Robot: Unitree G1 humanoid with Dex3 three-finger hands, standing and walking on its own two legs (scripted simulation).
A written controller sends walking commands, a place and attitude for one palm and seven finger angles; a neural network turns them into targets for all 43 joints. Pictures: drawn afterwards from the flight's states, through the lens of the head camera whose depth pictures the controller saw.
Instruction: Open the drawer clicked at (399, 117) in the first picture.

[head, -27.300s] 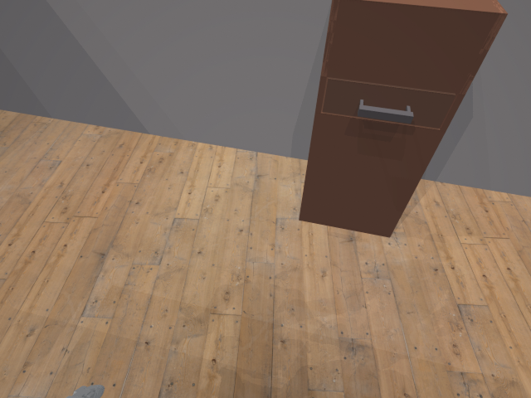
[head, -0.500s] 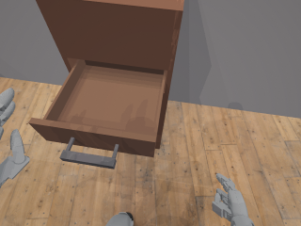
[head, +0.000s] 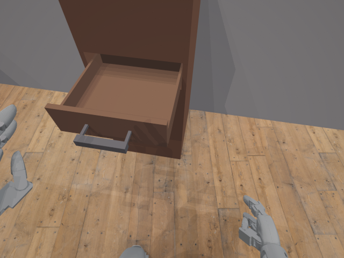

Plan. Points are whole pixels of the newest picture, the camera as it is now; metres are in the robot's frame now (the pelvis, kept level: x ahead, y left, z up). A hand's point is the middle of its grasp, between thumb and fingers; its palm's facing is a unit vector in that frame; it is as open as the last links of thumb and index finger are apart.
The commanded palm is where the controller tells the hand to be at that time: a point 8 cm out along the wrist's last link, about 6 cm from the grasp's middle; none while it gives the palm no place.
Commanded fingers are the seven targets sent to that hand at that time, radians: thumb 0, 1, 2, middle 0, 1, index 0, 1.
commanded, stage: stop stepping back and stand still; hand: left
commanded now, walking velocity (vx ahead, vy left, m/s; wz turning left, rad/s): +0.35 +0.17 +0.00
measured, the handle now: (104, 137) +0.45 +0.25 -0.08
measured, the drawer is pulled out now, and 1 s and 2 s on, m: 0.30 0.30 0.30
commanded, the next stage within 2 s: let the arm hang, fingers relaxed in 0.58 s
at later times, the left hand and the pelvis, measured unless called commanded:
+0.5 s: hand out of the picture +0.12 +0.23 +0.18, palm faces +0.39 -0.75 -0.53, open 7.4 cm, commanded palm +0.06 +0.27 +0.19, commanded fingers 0.00 0.90 0.90 -0.20 -0.30 -0.20 -0.30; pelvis -0.06 -0.02 +0.01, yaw +3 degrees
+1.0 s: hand out of the picture +0.00 +0.17 -0.16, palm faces +0.13 -0.97 -0.18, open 6.9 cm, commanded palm none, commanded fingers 0.00 0.90 0.90 -0.20 -0.30 -0.20 -0.30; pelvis -0.05 -0.01 +0.01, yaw +4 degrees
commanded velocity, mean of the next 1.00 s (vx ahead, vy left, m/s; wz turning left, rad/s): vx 0.09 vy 0.04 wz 0.00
